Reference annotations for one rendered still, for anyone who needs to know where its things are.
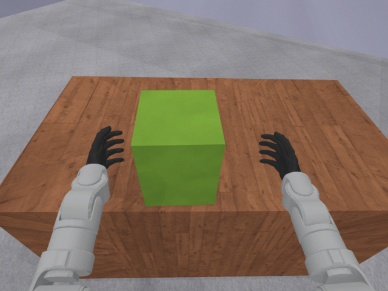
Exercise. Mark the robot right hand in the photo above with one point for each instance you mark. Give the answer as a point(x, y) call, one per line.
point(286, 160)

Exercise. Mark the left robot forearm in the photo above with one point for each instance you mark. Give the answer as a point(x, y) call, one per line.
point(70, 251)

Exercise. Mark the right robot forearm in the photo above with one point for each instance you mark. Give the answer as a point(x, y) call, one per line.
point(328, 261)

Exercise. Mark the pedestal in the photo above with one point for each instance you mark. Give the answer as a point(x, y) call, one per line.
point(247, 232)

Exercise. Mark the carton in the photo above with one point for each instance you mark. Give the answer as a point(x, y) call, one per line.
point(178, 147)

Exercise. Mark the robot left hand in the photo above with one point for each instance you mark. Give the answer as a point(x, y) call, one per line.
point(98, 154)

